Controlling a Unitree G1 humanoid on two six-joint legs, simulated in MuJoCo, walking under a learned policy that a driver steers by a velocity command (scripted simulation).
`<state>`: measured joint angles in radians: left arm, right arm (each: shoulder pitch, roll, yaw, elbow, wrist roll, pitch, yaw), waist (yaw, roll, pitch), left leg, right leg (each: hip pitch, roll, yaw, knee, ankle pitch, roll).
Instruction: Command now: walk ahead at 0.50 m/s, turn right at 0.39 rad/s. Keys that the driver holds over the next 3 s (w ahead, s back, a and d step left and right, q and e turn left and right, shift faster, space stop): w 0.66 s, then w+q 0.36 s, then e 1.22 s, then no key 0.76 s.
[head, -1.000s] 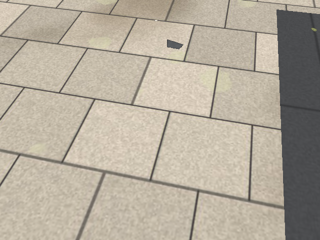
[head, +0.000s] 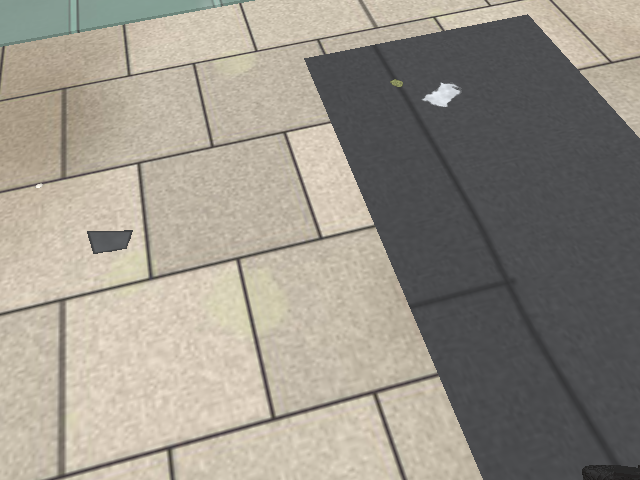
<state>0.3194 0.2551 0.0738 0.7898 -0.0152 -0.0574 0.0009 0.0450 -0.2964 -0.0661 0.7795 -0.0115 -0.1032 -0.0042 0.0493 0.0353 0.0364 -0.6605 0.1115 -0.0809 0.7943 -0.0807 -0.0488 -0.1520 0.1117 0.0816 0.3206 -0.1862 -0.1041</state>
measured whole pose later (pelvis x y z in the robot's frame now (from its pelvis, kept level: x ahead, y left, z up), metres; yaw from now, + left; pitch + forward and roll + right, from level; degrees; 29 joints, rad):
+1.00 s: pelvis +0.57 -0.02 +0.00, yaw +4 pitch +1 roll -2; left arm 0.30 0.26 0.07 0.84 0.02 -0.10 -0.01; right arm 0.21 -0.31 -0.07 0.82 0.03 -0.03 0.00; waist 0.03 0.05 0.01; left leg -0.68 0.11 -0.07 1.03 -0.17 0.00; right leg -0.11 0.03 -0.15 0.28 -0.19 -0.05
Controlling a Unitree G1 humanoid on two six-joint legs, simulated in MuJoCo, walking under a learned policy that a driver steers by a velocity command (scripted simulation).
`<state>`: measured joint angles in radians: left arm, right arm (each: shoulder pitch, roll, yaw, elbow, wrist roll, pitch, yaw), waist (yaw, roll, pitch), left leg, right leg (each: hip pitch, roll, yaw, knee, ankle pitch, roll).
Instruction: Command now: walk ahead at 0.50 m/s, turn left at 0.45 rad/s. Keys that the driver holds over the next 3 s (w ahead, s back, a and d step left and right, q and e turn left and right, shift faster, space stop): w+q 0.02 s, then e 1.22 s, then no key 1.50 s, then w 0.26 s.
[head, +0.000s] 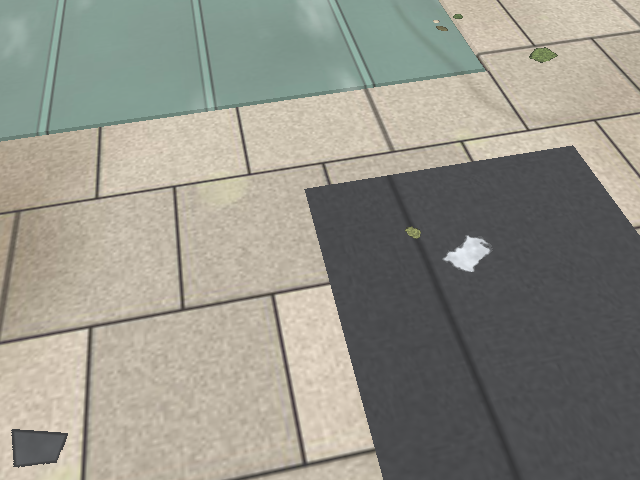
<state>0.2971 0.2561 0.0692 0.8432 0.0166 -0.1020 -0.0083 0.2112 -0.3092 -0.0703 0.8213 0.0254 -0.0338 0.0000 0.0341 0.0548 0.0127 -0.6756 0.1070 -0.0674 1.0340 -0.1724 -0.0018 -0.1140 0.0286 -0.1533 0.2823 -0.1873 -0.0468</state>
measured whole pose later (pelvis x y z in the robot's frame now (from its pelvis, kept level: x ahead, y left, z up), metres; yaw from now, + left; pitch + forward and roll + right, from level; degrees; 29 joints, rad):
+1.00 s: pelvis +0.20 +0.00 +0.00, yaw -24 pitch +3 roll +2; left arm 0.18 0.30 0.08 0.73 -0.01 0.02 0.04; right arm 0.04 -0.30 -0.09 0.85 0.01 0.00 -0.04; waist 0.02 0.01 0.03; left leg -0.46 -0.02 -0.09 0.77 -0.33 -0.08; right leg -0.31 0.07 0.13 0.46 -0.20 -0.06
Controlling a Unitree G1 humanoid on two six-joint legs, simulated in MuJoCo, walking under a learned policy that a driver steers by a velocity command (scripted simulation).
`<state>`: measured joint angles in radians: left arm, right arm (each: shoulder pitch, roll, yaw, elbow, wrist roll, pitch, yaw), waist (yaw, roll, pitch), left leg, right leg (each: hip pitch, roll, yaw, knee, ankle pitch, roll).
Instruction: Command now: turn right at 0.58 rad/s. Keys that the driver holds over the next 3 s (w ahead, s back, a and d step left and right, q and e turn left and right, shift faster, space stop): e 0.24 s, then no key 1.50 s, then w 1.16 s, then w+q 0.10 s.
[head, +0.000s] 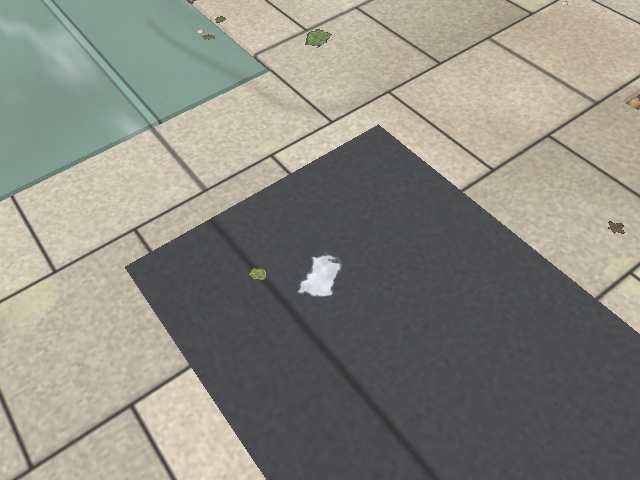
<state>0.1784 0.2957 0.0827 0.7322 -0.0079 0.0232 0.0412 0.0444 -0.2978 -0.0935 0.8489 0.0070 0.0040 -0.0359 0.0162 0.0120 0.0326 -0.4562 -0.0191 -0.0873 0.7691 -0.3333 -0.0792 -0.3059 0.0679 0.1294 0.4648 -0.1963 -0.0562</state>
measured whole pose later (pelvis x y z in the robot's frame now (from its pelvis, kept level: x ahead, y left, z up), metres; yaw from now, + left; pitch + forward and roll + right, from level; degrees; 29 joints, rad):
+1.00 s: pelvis +0.00 -0.01 +0.00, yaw -15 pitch -2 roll +0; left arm 0.14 0.25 0.04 0.89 0.01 0.02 0.02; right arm 0.18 -0.27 -0.03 0.96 -0.01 -0.01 -0.01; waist -0.01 -0.01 0.04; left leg -0.17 0.03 0.00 0.48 -0.29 -0.03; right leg -0.20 0.02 0.03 0.48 -0.26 -0.01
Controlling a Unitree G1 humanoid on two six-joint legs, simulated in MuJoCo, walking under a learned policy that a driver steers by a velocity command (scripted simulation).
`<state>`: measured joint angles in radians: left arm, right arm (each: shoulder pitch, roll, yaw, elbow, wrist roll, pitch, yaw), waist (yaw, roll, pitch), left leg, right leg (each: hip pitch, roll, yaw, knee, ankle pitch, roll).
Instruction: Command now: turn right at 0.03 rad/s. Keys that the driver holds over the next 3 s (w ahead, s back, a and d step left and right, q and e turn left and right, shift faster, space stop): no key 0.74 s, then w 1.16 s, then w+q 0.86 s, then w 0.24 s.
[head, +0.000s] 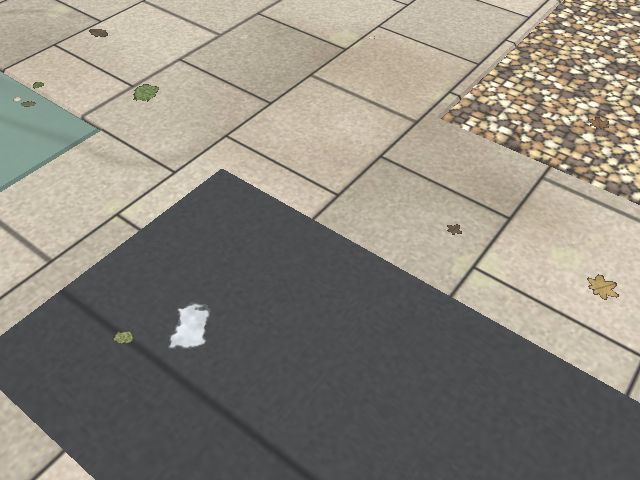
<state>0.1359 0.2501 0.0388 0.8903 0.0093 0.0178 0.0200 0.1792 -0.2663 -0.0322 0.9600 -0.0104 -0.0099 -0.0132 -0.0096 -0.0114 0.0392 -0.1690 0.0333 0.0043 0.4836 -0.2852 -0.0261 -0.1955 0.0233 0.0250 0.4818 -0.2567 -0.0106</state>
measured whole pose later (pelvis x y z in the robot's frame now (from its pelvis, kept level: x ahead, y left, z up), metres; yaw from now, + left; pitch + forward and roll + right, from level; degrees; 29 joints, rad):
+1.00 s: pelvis +0.04 +0.00 -0.01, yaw +0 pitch +0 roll +0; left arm 0.25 0.22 0.03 1.11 -0.03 -0.07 0.01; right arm 0.37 -0.25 -0.03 1.05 0.03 -0.04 -0.02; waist 0.00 0.03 -0.01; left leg -0.17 0.03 -0.02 0.57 -0.40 0.00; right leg -0.23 0.02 -0.03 0.58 -0.37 -0.07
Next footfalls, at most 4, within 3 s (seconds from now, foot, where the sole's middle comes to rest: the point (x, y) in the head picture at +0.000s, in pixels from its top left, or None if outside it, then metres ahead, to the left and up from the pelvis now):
1.42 left None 0.43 0.13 -0.78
1.98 right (372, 379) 0.75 -0.11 -0.78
2.54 left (253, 293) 0.99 0.18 -0.78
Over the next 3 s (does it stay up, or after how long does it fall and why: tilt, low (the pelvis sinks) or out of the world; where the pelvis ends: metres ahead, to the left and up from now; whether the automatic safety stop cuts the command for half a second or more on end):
stays up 1.11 0.15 0.00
